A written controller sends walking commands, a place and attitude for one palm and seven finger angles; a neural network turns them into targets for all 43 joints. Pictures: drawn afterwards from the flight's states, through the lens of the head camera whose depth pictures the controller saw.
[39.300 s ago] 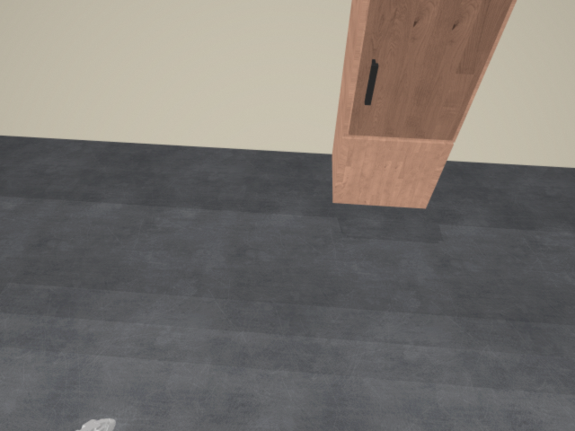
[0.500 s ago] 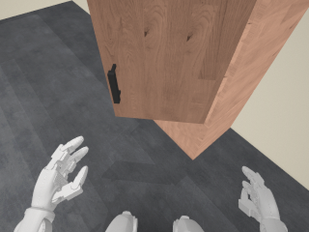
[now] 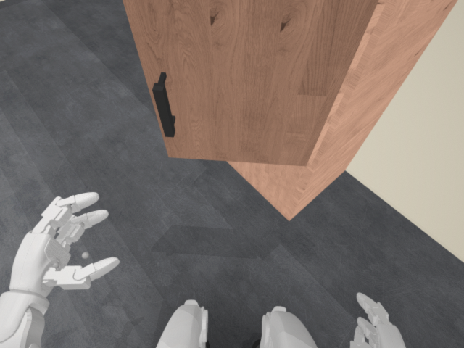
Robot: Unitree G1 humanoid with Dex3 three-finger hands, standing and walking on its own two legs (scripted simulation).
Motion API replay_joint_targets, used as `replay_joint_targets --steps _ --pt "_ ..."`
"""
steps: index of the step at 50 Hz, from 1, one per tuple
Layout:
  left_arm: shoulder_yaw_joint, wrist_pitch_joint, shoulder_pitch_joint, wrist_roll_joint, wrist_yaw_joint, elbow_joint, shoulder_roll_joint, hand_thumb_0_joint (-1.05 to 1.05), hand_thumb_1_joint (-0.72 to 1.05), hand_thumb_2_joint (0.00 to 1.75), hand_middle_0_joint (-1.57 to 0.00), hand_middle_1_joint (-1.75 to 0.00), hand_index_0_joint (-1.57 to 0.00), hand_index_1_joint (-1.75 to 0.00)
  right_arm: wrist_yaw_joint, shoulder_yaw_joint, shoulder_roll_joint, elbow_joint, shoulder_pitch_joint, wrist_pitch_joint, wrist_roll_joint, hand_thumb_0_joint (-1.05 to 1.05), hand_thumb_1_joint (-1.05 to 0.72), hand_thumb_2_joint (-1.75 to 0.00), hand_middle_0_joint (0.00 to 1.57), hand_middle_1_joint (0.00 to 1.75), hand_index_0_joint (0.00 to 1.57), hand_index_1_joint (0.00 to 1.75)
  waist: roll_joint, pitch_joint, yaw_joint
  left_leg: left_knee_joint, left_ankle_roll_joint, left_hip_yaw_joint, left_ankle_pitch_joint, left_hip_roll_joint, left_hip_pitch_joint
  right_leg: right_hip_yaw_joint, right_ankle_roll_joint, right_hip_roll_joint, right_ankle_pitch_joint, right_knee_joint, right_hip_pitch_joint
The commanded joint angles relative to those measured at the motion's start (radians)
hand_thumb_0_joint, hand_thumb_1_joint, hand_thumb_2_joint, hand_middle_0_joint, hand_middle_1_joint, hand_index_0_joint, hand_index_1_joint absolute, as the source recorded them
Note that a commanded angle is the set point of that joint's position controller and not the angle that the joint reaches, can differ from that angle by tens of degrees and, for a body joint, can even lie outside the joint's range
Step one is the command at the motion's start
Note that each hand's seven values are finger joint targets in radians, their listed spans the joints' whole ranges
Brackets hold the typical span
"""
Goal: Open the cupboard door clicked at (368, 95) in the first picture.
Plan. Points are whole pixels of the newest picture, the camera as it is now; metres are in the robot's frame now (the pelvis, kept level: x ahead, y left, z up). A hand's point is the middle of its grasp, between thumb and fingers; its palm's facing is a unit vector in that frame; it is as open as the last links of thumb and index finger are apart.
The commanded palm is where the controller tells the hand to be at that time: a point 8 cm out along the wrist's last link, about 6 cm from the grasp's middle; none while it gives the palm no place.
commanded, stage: raise the hand with hooked fingers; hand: left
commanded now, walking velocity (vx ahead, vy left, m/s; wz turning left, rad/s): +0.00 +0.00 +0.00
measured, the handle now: (166, 106) +0.60 +0.18 +0.00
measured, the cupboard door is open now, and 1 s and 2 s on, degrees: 45 45 45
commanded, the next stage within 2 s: move the hooked fingers beside the handle in 1.24 s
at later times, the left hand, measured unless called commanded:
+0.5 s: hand (53, 247) +0.26 +0.30 +0.03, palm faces -0.02 -1.00 -0.05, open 13.8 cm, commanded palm +0.25 +0.34 +0.03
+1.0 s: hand (54, 235) +0.28 +0.30 +0.02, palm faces -0.04 -1.00 -0.04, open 14.0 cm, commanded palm +0.26 +0.35 +0.03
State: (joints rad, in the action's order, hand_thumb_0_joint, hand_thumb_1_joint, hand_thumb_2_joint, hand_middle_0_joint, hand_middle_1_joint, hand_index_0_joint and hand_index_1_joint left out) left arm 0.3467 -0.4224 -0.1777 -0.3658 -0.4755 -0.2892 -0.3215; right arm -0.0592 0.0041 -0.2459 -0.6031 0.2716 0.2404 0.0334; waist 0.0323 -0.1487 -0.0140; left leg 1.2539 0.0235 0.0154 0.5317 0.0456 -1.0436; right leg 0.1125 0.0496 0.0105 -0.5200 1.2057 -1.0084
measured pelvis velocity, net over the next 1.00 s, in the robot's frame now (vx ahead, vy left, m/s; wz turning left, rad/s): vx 0.00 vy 0.03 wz -0.01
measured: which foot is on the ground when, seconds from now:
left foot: down 0.00-1.00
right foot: down 0.00-1.00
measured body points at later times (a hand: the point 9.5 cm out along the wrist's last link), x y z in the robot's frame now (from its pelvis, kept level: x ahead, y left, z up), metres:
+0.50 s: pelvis +0.00 +0.04 +0.00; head +0.10 +0.07 +0.44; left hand +0.26 +0.35 +0.03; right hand +0.20 -0.20 -0.07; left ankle +0.04 +0.11 -0.63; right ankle +0.04 -0.09 -0.63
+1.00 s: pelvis +0.00 +0.03 -0.01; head +0.11 +0.06 +0.43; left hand +0.28 +0.36 +0.03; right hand +0.16 -0.23 -0.08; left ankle +0.04 +0.11 -0.63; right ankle +0.04 -0.09 -0.63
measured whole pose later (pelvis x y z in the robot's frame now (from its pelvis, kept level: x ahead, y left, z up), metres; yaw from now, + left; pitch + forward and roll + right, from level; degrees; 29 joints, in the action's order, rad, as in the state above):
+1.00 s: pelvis +0.00 +0.03 -0.01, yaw +0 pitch +21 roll -5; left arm 0.44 -0.38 -0.03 -0.38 -0.57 -0.38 -0.43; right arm -0.05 -0.02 -0.29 -0.53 0.26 0.20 0.04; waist 0.02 -0.15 -0.02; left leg 1.29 0.07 0.02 0.55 0.03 -1.11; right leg 0.11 0.01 0.00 -0.52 1.21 -1.06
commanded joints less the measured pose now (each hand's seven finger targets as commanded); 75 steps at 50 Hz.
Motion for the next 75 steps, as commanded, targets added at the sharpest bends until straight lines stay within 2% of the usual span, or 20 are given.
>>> replay_joint_targets --steps 1,6,10,12,15,17,23,27,28,30,35,37,39,43,54,63,67,70,74,75 --pt "0.084 -0.092 0.074 -0.024 -0.002 0.179 -0.186 0.00 -0.13 0.46 -0.27 -0.96 -0.27 -0.96 -0.006 0.058 -0.158 0.171 -0.053 0.061 0.002 0.00 -0.90 -0.90 0.20 0.30 0.20 0.30 -0.002 -0.254 0.021 -0.163 0.014 -0.051 -0.200 -0.038 0.125 -0.137 -0.026 -0.004 0.053 -0.203 0.204" --pt "0.095 -0.103 0.068 -0.023 0.003 0.233 -0.202 0.00 -0.24 0.41 -0.28 -1.03 -0.28 -1.03 -0.003 0.062 -0.171 0.176 -0.040 0.057 -0.003 0.00 -0.90 -0.90 0.20 0.30 0.20 0.30 0.048 -0.308 0.024 -0.194 0.006 -0.072 -0.262 -0.035 0.226 -0.072 -0.018 0.011 0.143 -0.152 0.159" --pt "0.094 -0.086 0.093 -0.019 0.011 0.213 -0.204 0.00 -0.34 0.37 -0.29 -1.10 -0.29 -1.10 -0.003 0.060 -0.183 0.180 -0.035 0.048 -0.003 0.00 -0.90 -0.90 0.20 0.30 0.20 0.30 0.056 -0.263 0.012 -0.210 -0.009 -0.098 -0.256 -0.031 0.246 -0.042 -0.011 0.020 0.130 -0.135 0.100" --pt "0.086 -0.081 0.100 -0.010 0.009 0.233 -0.204 0.00 -0.38 0.35 -0.29 -1.12 -0.29 -1.12 -0.001 0.057 -0.188 0.188 -0.033 0.042 -0.004 0.00 -0.90 -0.90 0.20 0.30 0.20 0.30 0.096 -0.294 0.015 -0.220 -0.018 -0.107 -0.269 -0.029 0.282 -0.037 -0.014 0.014 0.131 -0.130 0.085" --pt "0.092 -0.057 0.120 -0.012 -0.003 0.196 -0.213 0.00 -0.45 0.32 -0.30 -1.17 -0.30 -1.17 -0.002 0.053 -0.194 0.197 -0.028 0.034 -0.005 0.00 -0.90 -0.90 0.20 0.30 0.20 0.30 0.065 -0.273 0.007 -0.222 -0.027 -0.124 -0.271 -0.026 0.280 -0.026 -0.011 0.022 0.131 -0.124 0.069" --pt "0.094 -0.052 0.138 -0.007 -0.012 0.211 -0.223 0.00 -0.50 0.30 -0.30 -1.20 -0.30 -1.20 0.000 0.052 -0.197 0.201 -0.030 0.030 -0.003 0.00 -0.90 -0.90 0.20 0.30 0.20 0.30 0.096 -0.300 0.012 -0.225 -0.035 -0.128 -0.279 -0.023 0.309 -0.025 -0.013 0.019 0.127 -0.122 0.058" --pt "0.113 -0.031 0.184 -0.017 -0.036 0.184 -0.240 0.00 -0.50 0.30 -0.30 -1.20 -0.30 -1.20 0.000 0.049 -0.202 0.204 -0.026 0.020 -0.002 0.00 -0.90 -0.90 0.20 0.30 0.20 0.30 0.083 -0.305 0.005 -0.224 -0.045 -0.144 -0.278 -0.022 0.323 -0.021 -0.014 0.021 0.124 -0.120 0.035" --pt "0.136 -0.023 0.220 -0.017 -0.055 0.178 -0.278 0.00 -0.50 0.30 -0.30 -1.20 -0.30 -1.20 0.002 0.047 -0.207 0.203 -0.024 0.017 -0.003 0.00 -0.90 -0.90 0.20 0.30 0.20 0.30 0.124 -0.331 0.016 -0.226 -0.064 -0.161 -0.343 -0.016 0.361 -0.016 -0.010 0.020 0.131 -0.107 0.018" --pt "0.140 -0.020 0.221 -0.020 -0.058 0.156 -0.276 0.00 -0.50 0.30 -0.30 -1.20 -0.30 -1.20 0.001 0.048 -0.207 0.203 -0.023 0.015 -0.003 0.00 -0.90 -0.90 0.20 0.30 0.20 0.30 0.092 -0.318 0.011 -0.224 -0.057 -0.156 -0.310 -0.019 0.337 -0.017 -0.012 0.021 0.123 -0.112 0.022" --pt "0.148 -0.015 0.242 -0.024 -0.069 0.126 -0.292 0.00 -0.50 0.30 -0.30 -1.20 -0.30 -1.20 -0.003 0.045 -0.210 0.202 -0.024 0.014 0.000 0.00 -0.90 -0.90 0.20 0.30 0.20 0.30 0.096 -0.295 0.011 -0.222 -0.056 -0.155 -0.281 -0.021 0.309 -0.018 -0.006 0.025 0.112 -0.109 0.019" --pt "0.179 -0.014 0.286 -0.038 -0.095 0.087 -0.329 0.00 -0.50 0.30 -0.30 -1.20 -0.30 -1.20 -0.007 0.045 -0.214 0.197 -0.014 0.011 0.002 0.00 -0.90 -0.90 0.20 0.30 0.20 0.30 0.072 -0.315 0.007 -0.203 -0.040 -0.136 -0.274 -0.026 0.278 -0.026 -0.006 0.027 0.118 -0.115 0.040" --pt "0.197 -0.022 0.299 -0.040 -0.104 0.098 -0.354 0.00 -0.50 0.30 -0.30 -1.20 -0.30 -1.20 -0.005 0.046 -0.216 0.192 -0.014 0.011 0.002 0.00 -0.90 -0.90 0.20 0.30 0.20 0.30 0.103 -0.346 0.013 -0.198 -0.038 -0.130 -0.292 -0.026 0.297 -0.033 -0.007 0.021 0.126 -0.118 0.047" --pt "0.172 -0.020 0.268 -0.048 -0.108 0.090 -0.318 0.00 -0.50 0.30 -0.30 -1.20 -0.30 -1.20 -0.001 0.048 -0.214 0.197 -0.014 0.012 0.006 0.00 -0.90 -0.90 0.20 0.30 0.20 0.30 0.091 -0.337 0.015 -0.203 -0.035 -0.128 -0.291 -0.027 0.294 -0.033 -0.009 0.021 0.124 -0.125 0.051" --pt "0.184 -0.012 0.241 -0.052 -0.108 0.080 -0.327 0.00 -0.50 0.30 -0.30 -1.20 -0.30 -1.20 0.003 0.051 -0.215 0.198 -0.007 0.011 0.006 0.00 -0.90 -0.90 0.20 0.30 0.20 0.30 0.067 -0.338 0.015 -0.192 -0.026 -0.117 -0.292 -0.027 0.267 -0.037 -0.012 0.021 0.134 -0.129 0.066" --pt "0.184 -0.031 0.242 -0.043 -0.076 0.120 -0.334 0.00 -0.50 0.30 -0.30 -1.20 -0.30 -1.20 0.001 0.045 -0.209 0.201 -0.011 0.008 0.007 0.00 -0.90 -0.90 0.20 0.30 0.20 0.30 0.108 -0.331 0.009 -0.190 -0.013 -0.103 -0.243 -0.030 0.244 -0.049 -0.012 0.020 0.114 -0.133 0.074" --pt "0.179 -0.024 0.261 -0.055 -0.094 0.083 -0.321 0.00 -0.50 0.30 -0.30 -1.20 -0.30 -1.20 -0.007 0.042 -0.205 0.194 -0.014 0.005 0.009 0.00 -0.90 -0.90 0.20 0.30 0.20 0.30 0.053 -0.310 -0.003 -0.164 -0.003 -0.089 -0.226 -0.033 0.200 -0.060 -0.017 0.021 0.117 -0.142 0.089" --pt "0.191 -0.022 0.259 -0.048 -0.096 0.116 -0.349 0.00 -0.50 0.30 -0.30 -1.20 -0.30 -1.20 -0.006 0.042 -0.205 0.203 -0.013 0.006 0.008 0.00 -0.90 -0.90 0.20 0.30 0.20 0.30 0.094 -0.356 0.013 -0.166 -0.008 -0.092 -0.288 -0.032 0.241 -0.059 -0.012 0.020 0.157 -0.131 0.104" --pt "0.145 -0.023 0.384 -0.042 -0.086 0.086 -0.312 0.00 -0.50 0.30 -0.30 -1.20 -0.30 -1.20 -0.014 0.037 -0.206 0.182 -0.007 0.006 0.007 0.00 -0.90 -0.90 0.20 0.30 0.20 0.30 0.070 -0.304 -0.026 -0.143 -0.002 -0.095 -0.244 -0.031 0.204 -0.056 -0.014 0.025 0.132 -0.122 0.048" --pt "0.138 -0.017 0.449 -0.022 -0.082 0.015 -0.318 0.00 -0.50 0.30 -0.30 -1.20 -0.30 -1.20 -0.019 0.036 -0.211 0.169 -0.001 0.001 0.006 0.00 -0.90 -0.90 0.20 0.30 0.20 0.30 0.060 -0.325 -0.025 -0.138 0.000 -0.090 -0.212 -0.032 0.188 -0.064 -0.017 0.017 0.113 -0.123 0.041" --pt "0.149 -0.017 0.498 -0.017 -0.082 0.005 -0.348 0.00 -0.50 0.30 -0.30 -1.20 -0.30 -1.20 -0.023 0.035 -0.216 0.165 0.004 -0.002 0.006 0.00 -0.90 -0.90 0.20 0.30 0.20 0.30 0.060 -0.329 -0.026 -0.130 0.000 -0.091 -0.220 -0.029 0.185 -0.064 -0.012 0.020 0.118 -0.115 0.042"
